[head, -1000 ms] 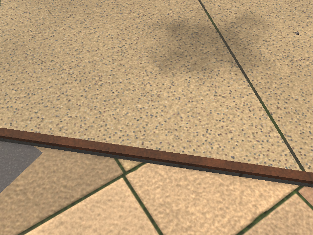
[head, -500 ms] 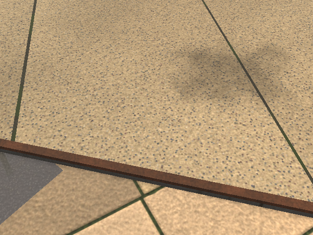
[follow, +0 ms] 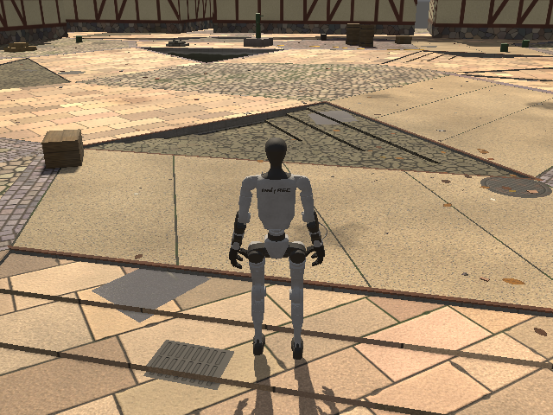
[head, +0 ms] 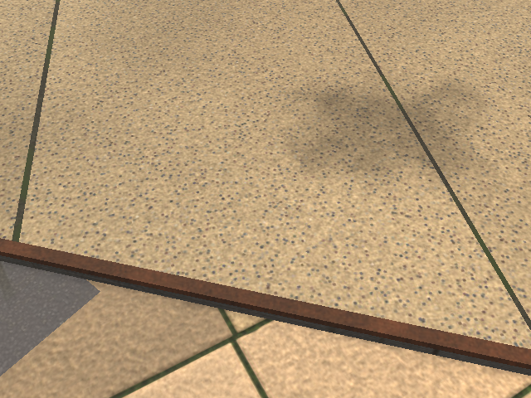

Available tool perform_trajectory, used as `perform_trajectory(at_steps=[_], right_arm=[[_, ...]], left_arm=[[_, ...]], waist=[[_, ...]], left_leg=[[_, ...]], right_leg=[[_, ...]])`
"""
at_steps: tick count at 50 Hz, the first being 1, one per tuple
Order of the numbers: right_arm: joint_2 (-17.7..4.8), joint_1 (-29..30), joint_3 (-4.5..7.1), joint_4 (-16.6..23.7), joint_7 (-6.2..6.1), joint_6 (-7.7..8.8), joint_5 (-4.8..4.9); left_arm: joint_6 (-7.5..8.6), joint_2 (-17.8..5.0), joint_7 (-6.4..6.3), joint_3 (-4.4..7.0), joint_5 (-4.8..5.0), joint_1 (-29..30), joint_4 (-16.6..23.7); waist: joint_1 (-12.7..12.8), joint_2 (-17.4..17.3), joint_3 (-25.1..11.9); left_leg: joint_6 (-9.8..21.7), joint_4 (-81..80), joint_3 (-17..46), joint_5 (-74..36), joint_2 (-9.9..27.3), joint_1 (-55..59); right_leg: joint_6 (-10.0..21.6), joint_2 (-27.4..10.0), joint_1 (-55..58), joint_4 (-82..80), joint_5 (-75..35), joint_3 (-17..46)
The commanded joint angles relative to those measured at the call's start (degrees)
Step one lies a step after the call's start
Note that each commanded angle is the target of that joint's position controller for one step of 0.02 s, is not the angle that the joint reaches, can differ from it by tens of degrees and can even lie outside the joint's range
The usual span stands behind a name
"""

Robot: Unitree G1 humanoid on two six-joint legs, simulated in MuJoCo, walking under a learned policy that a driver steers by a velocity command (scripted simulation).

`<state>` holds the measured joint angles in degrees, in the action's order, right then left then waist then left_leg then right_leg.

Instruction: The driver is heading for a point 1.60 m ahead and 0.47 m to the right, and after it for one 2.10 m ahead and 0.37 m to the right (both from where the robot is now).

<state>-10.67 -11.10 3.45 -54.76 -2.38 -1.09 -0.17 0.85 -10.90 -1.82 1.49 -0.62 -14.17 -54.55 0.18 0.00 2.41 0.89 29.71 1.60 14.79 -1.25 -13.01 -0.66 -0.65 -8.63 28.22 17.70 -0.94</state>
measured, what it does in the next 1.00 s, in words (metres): stands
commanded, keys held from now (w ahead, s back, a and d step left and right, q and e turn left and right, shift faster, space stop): no key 1.00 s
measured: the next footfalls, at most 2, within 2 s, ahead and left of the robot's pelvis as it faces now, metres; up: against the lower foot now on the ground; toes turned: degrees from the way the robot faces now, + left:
right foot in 1.80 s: +0.45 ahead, -0.09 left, +0.04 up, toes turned -4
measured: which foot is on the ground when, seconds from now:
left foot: down 0.00-1.00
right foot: down 0.00-1.00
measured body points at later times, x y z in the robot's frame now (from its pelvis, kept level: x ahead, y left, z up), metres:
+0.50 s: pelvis +0.00 +0.00 +0.00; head +0.01 +0.00 +0.45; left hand +0.00 +0.23 -0.15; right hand +0.03 -0.24 -0.15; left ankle +0.01 +0.11 -0.74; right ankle -0.03 -0.13 -0.74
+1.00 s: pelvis -0.01 -0.01 +0.00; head +0.01 +0.00 +0.45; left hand -0.03 +0.22 -0.16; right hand +0.00 -0.24 -0.16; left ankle +0.01 +0.11 -0.74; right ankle -0.03 -0.13 -0.74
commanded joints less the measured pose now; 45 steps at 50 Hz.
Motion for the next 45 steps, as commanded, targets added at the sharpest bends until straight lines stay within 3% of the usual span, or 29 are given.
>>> perform_trajectory(at_steps=[1, 20, 45], right_arm=[[-5.55, -0.23, 1.02, 0.56, -0.31, 0.51, 0.05], [-4.85, -1.15, -0.15, -6.60, -0.27, 0.33, 0.17], [-3.90, -4.65, -1.76, -8.97, -0.24, 0.52, 0.24]], left_arm=[[0.40, -5.25, -0.27, 1.02, 0.03, -1.96, 0.65], [0.05, -4.10, -0.70, 0.07, 0.10, -6.05, -5.50], [-0.01, -2.55, -0.68, -0.72, 0.34, -10.32, -8.09]], waist=[[-0.01, -0.12, -0.73], [-0.15, -0.23, 0.75], [-0.18, -0.03, 1.50]], left_leg=[[1.20, -4.35, 3.27, -12.10, 3.11, 4.30], [0.98, -6.23, 2.25, -9.34, 2.71, 3.17], [0.74, -6.55, 1.56, -7.82, 2.53, 1.73]], right_leg=[[0.35, -1.91, -4.78, -5.88, -7.71, 1.69], [0.54, -1.26, -5.08, -7.01, -5.99, 1.25], [1.01, -0.91, -5.96, -7.16, -5.64, 1.34]])
Keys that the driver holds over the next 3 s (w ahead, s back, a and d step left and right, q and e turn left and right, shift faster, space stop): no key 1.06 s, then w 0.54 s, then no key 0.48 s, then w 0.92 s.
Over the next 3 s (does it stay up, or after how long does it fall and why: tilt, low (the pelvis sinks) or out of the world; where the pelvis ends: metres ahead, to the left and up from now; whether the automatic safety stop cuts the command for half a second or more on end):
stays up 0.64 -0.08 0.04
